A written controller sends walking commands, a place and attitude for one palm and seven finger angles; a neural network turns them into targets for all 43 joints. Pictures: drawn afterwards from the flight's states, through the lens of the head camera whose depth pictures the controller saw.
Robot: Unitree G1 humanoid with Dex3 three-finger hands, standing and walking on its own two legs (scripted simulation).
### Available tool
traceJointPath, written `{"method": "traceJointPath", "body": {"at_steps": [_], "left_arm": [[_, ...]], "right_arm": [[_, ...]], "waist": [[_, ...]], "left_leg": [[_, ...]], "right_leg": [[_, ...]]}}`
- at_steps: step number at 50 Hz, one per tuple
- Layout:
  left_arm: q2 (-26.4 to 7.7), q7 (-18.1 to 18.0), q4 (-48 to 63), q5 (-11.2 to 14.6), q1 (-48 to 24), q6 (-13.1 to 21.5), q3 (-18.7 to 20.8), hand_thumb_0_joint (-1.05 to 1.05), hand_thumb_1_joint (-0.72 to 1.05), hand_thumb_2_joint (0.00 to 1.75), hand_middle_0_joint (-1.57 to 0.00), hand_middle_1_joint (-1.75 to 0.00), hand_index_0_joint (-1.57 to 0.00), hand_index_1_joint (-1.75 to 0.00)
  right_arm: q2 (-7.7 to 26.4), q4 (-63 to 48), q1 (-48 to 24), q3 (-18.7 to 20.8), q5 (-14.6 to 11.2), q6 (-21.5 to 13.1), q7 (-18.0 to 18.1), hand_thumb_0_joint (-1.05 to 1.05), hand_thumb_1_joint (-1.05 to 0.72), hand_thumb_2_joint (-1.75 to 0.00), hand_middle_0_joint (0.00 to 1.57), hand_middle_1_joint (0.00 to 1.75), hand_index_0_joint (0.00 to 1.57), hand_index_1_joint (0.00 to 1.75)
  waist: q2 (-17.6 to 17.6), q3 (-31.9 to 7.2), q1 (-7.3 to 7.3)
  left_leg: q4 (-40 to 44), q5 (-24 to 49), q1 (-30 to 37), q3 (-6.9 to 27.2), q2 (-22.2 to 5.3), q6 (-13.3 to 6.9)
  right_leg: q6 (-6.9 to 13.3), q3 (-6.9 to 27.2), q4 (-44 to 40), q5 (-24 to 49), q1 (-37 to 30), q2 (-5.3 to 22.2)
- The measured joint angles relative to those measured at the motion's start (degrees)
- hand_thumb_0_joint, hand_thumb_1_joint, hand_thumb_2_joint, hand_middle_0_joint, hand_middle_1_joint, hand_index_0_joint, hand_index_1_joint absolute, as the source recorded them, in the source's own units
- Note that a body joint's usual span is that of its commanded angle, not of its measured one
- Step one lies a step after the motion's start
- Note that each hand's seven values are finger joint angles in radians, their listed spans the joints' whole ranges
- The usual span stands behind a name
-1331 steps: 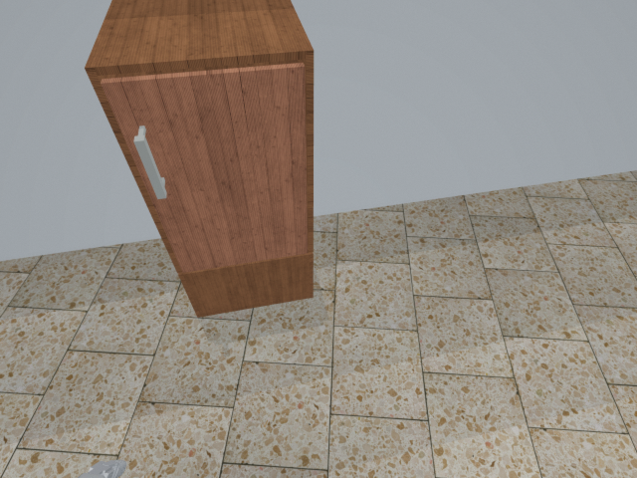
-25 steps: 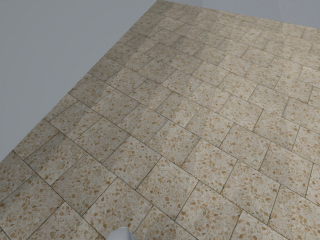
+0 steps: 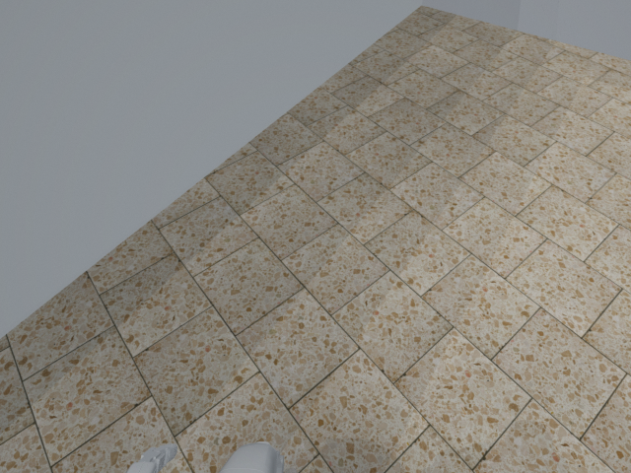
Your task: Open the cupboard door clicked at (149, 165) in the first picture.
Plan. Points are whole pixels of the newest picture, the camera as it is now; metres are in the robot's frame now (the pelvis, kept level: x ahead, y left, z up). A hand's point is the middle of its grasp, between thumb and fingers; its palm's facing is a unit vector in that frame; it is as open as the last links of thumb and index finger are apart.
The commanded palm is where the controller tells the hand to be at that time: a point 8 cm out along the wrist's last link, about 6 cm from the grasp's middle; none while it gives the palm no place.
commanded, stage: turn to face it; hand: left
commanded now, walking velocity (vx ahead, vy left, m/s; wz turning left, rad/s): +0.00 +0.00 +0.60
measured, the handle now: out of the picture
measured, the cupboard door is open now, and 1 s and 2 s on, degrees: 47 47 47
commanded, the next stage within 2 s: none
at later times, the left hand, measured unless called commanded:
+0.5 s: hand out of the picture +0.10 +0.20 -0.15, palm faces +0.31 -0.90 -0.32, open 7.4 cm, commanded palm none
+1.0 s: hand out of the picture +0.05 +0.17 -0.15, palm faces +0.60 -0.75 -0.26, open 7.4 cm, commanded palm none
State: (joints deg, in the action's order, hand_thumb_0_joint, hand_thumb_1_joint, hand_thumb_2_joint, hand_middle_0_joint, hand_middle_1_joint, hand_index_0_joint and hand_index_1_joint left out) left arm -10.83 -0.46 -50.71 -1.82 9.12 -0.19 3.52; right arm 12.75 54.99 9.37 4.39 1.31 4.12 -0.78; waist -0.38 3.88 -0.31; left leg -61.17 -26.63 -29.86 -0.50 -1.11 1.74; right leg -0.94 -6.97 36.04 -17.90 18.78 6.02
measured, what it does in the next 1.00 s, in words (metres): walks ahead, turning left: left foot, then right foot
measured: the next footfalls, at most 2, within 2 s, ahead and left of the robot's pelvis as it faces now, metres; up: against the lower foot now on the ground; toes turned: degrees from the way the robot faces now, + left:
left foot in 0.16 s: +0.07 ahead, +0.13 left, +0.00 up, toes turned +13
right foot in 0.42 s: +0.14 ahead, -0.15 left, +0.00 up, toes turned +11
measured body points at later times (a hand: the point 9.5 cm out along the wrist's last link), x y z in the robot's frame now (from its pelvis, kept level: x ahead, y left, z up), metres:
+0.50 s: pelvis +0.07 -0.05 +0.00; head +0.14 -0.05 +0.44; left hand +0.09 +0.24 -0.12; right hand +0.24 -0.27 -0.15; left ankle +0.00 +0.09 -0.67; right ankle +0.11 -0.15 -0.73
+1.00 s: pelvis +0.10 -0.06 +0.01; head +0.15 -0.02 +0.45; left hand +0.02 +0.21 -0.13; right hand +0.33 -0.21 -0.13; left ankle +0.04 +0.06 -0.73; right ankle +0.19 -0.18 -0.70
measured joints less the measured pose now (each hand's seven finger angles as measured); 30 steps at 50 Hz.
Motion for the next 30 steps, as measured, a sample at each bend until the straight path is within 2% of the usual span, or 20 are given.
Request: {"method": "traceJointPath", "body": {"at_steps": [2,5,7,8,9,10,12,14,17,20,21,23,25,26,28,30], "left_arm": [[-0.2,-0.2,-0.2,-0.1,0.4,-0.1,0.0,0.00,0.91,0.90,-0.20,-0.30,-0.20,-0.30],[-0.7,0.0,-0.4,-0.1,0.8,0.4,-0.2,0.00,0.91,0.90,-0.20,-0.30,-0.20,-0.30],[-1.1,0.3,-0.4,0.2,1.3,0.5,-0.3,0.00,0.91,0.90,-0.20,-0.30,-0.20,-0.30],[-1.1,0.5,-0.3,0.5,2.0,0.4,-0.3,0.00,0.91,0.90,-0.20,-0.30,-0.20,-0.30],[-1.4,0.6,-0.3,0.8,2.1,-0.1,-0.3,0.00,0.91,0.90,-0.20,-0.30,-0.20,-0.30],[-2.1,0.4,-0.4,0.8,1.8,-0.9,-0.2,0.00,0.91,0.90,-0.20,-0.30,-0.20,-0.30],[-3.3,0.0,-0.9,0.9,0.5,-2.1,0.2,0.00,0.91,0.90,-0.20,-0.30,-0.20,-0.30],[-3.9,-0.1,-0.9,1.0,-0.9,-2.7,0.5,0.00,0.91,0.90,-0.20,-0.30,-0.20,-0.30],[-4.0,0.4,0.2,1.3,-2.1,-2.6,0.6,0.01,0.91,0.90,-0.20,-0.30,-0.20,-0.30],[-4.0,0.8,1.7,1.3,-1.9,-1.6,0.4,0.00,0.91,0.90,-0.20,-0.30,-0.20,-0.30],[-4.5,0.8,2.5,1.0,-1.2,-0.9,0.3,0.00,0.91,0.90,-0.20,-0.30,-0.20,-0.30],[-3.8,0.3,2.6,0.5,-1.0,-0.3,0.1,0.00,0.91,0.90,-0.20,-0.30,-0.20,-0.30],[-2.8,-0.1,2.5,0.4,-0.2,-0.4,-0.3,0.00,0.91,0.90,-0.20,-0.30,-0.20,-0.30],[-2.4,-0.3,2.3,0.4,0.2,-0.6,-0.4,0.00,0.91,0.90,-0.20,-0.30,-0.20,-0.30],[-1.9,-0.5,1.9,0.3,1.0,-0.6,-0.5,0.00,0.91,0.90,-0.20,-0.30,-0.20,-0.30],[-1.6,-0.5,1.5,0.3,1.6,-0.3,-0.7,0.00,0.91,0.90,-0.20,-0.30,-0.20,-0.30]], "right_arm": [[0.1,-0.6,-0.3,0.1,-0.2,-0.1,-0.1,0.01,-0.90,-0.90,0.20,0.30,0.20,0.30],[0.2,-1.9,-0.8,-0.2,-0.4,-0.8,-0.3,0.01,-0.90,-0.90,0.20,0.30,0.20,0.30],[0.8,-2.9,-1.3,-0.6,-0.4,-1.4,-0.4,0.00,-0.90,-0.90,0.20,0.30,0.20,0.30],[1.6,-3.6,-1.3,-0.7,-0.3,-1.9,-0.6,0.00,-0.90,-0.90,0.20,0.30,0.20,0.30],[1.9,-4.0,-1.6,-0.6,-0.1,-2.5,-0.5,0.00,-0.90,-0.90,0.20,0.30,0.20,0.30],[1.7,-4.3,-2.0,-0.7,0.0,-2.8,-0.3,0.00,-0.90,-0.90,0.20,0.30,0.20,0.30],[1.2,-4.7,-1.9,-1.1,0.2,-3.4,0.4,0.00,-0.90,-0.90,0.20,0.30,0.20,0.30],[1.1,-4.8,-1.5,-1.4,0.3,-3.4,0.9,0.00,-0.90,-0.90,0.20,0.30,0.20,0.30],[1.3,-4.2,-0.9,-1.4,0.5,-2.6,1.1,0.00,-0.90,-0.90,0.20,0.30,0.20,0.30],[1.7,-3.6,-0.4,-1.2,0.2,-1.4,1.0,0.00,-0.90,-0.90,0.20,0.30,0.21,0.30],[1.6,-3.7,0.0,-1.0,0.0,-1.0,0.8,0.00,-0.90,-0.90,0.20,0.30,0.21,0.30],[2.4,-3.2,-0.8,-0.3,-0.3,-0.1,0.5,0.00,-0.90,-0.90,0.20,0.30,0.21,0.30],[2.9,-2.8,-1.5,0.3,-0.3,0.5,0.3,0.00,-0.90,-0.90,0.20,0.30,0.20,0.30],[2.9,-2.6,-1.9,0.4,-0.3,0.7,0.2,0.00,-0.90,-0.90,0.20,0.30,0.20,0.30],[2.4,-2.6,-2.5,0.2,-0.4,0.7,-0.1,0.01,-0.90,-0.90,0.20,0.30,0.20,0.30],[1.7,-2.9,-3.1,-0.2,-0.6,0.5,-0.4,0.01,-0.90,-0.90,0.20,0.30,0.20,0.30]], "waist": [[1.4,0.1,-0.43],[3.5,0.8,-0.34],[4.1,1.3,-0.24],[3.2,1.1,-0.17],[2.8,1.0,-0.47],[3.3,1.6,-0.52],[3.5,2.3,-0.52],[2.8,2.9,-0.44],[1.1,3.3,-0.17],[-0.4,2.8,-0.04],[0.3,2.0,0.14],[-0.8,2.5,0.08],[-1.4,2.8,-0.15],[-1.3,2.8,-0.27],[-0.4,2.9,-0.39],[1.0,3.1,-0.21]], "left_leg": [[1.2,-0.5,1.1,-2.1,-0.7,0.7],[12.7,0.6,5.2,-4.7,-0.7,1.1],[22.6,6.6,8.7,-5.7,-0.2,0.7],[27.1,12.9,10.5,-5.5,-0.7,-0.5],[27.1,12.5,10.3,-4.8,-0.8,-1.8],[25.4,10.7,9.6,-4.2,-0.6,-2.4],[24.4,8.6,9.2,-2.7,-0.5,-2.2],[25.8,9.1,9.7,-0.8,-0.7,-1.3],[27.9,10.4,10.7,1.8,-0.9,-0.2],[26.9,9.8,10.4,4.2,-0.9,1.1],[24.8,8.5,9.4,4.1,-0.2,0.8],[13.6,0.1,6.1,4.5,0.4,0.4],[1.5,-1.7,2.9,3.3,0.7,0.5],[-1.8,-1.6,2.1,2.2,0.5,0.7],[-1.9,-1.4,2.2,-0.2,0.1,1.4],[3.9,-1.2,4.0,-2.4,-0.1,1.7]], "right_leg": [[-0.1,-1.4,-2.4,0.1,-2.1,1.0],[-0.5,-3.4,-3.6,-0.5,-3.9,2.8],[-1.1,-4.7,-1.7,-2.2,-4.1,3.8],[-1.5,-5.4,1.1,-3.4,-3.1,3.7],[-2.4,-4.8,6.4,-7.0,-1.0,3.5],[-3.1,-2.5,12.5,-10.8,1.3,3.0],[-3.8,1.0,21.7,-14.4,5.3,0.9],[-4.0,2.7,24.6,-13.5,7.5,-0.7],[-3.8,3.8,18.4,-10.9,7.2,-2.1],[-3.2,3.6,5.1,-4.0,2.9,-3.2],[-1.7,3.7,0.1,0.4,1.5,-2.4],[0.8,2.1,2.3,0.2,1.5,-2.0],[1.5,0.3,1.9,-1.9,0.0,-1.4],[1.5,-0.4,0.8,-2.0,-0.9,-1.1],[1.2,-1.7,-1.8,-1.2,-2.7,-0.2],[1.3,-2.9,-3.7,-0.6,-4.1,0.7]]}}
